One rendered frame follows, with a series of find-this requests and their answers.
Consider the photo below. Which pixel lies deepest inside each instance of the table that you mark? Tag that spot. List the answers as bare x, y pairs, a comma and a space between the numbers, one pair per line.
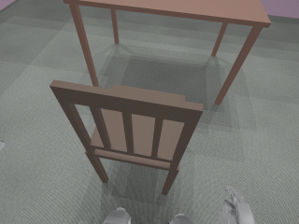
242, 12

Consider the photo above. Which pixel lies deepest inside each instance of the left robot thigh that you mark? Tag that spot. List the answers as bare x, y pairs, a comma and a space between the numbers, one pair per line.
118, 217

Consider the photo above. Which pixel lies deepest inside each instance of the right robot hand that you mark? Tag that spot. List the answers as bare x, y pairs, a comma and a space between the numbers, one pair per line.
240, 213

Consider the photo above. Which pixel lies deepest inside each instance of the robot right shin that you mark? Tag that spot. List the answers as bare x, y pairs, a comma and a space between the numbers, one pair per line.
179, 215

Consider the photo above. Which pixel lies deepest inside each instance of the chair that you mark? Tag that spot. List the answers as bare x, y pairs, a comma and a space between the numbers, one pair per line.
137, 126

